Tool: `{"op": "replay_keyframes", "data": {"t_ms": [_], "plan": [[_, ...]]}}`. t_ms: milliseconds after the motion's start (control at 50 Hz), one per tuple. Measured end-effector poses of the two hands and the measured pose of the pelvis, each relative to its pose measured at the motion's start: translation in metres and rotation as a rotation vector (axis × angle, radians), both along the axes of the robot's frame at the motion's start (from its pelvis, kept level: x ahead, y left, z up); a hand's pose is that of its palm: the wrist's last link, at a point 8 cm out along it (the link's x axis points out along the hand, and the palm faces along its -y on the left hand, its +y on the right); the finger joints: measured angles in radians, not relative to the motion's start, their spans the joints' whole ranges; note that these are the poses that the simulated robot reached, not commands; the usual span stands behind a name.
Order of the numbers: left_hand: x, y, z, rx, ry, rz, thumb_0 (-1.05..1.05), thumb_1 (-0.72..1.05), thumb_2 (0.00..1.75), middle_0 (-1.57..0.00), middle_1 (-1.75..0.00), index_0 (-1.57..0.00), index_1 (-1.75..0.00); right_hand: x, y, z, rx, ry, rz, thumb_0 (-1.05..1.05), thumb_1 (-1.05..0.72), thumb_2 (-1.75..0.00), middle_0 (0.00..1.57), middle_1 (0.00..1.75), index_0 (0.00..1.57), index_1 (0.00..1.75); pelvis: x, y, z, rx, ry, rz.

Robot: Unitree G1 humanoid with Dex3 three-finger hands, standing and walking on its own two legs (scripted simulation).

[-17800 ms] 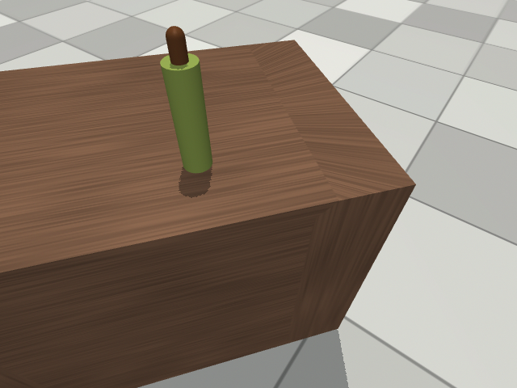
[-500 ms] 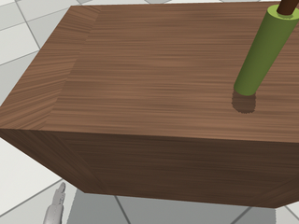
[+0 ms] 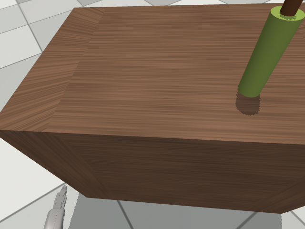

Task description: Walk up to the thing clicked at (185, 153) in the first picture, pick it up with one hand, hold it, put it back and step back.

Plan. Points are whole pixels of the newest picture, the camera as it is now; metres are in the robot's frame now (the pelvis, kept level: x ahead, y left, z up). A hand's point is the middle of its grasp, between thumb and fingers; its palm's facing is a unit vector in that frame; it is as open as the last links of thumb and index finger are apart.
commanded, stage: go down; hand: right
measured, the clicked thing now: (269, 49) +0.52 -0.24 +0.18
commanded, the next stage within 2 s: approach in 0.34 s
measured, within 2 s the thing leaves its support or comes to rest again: neither
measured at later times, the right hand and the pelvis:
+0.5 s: hand out of the picture +0.37 -0.42 +0.19, palm faces +0.29 +0.96 +0.01, open 10.4 cm; pelvis +0.00 +0.00 +0.00, yaw +0 degrees
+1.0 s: hand (300, 103) +0.43 -0.32 +0.10, palm faces +0.20 +0.98 +0.03, open 8.0 cm; pelvis -0.01 +0.00 -0.01, yaw +1 degrees
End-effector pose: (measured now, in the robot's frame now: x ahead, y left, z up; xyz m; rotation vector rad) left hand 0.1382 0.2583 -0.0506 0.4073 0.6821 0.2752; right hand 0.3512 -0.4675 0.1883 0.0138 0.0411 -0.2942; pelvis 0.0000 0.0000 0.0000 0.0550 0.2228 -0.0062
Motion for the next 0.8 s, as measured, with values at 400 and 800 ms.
{"op": "replay_keyframes", "data": {"t_ms": [400, 800], "plan": [[0.0, 0.004, 0.0, 0.01, 0.0, 0.0, -0.01, -0.5, 0.03, -0.07, -0.04, -0.06, -0.04, -0.013, -0.002, -0.005, 0.0, -0.001, 0.0, 0.0, 0.01, -0.51, 0.53, 0.53, 0.53, 0.53, 0.0, 0.001, 0.0, -0.001, -0.008, -0.003], [-0.004, -0.007, 0.006, -0.024, -0.043, -0.044, -0.01, -0.43, 0.03, -0.07, -0.05, -0.07, -0.05, 0.007, 0.049, -0.055, 0.011, 0.058, 0.074, 0.01, -0.31, -0.75, 0.77, 0.77, 0.76, 0.76, -0.006, 0.0, 0.0, -0.009, -0.02, -0.002]]}}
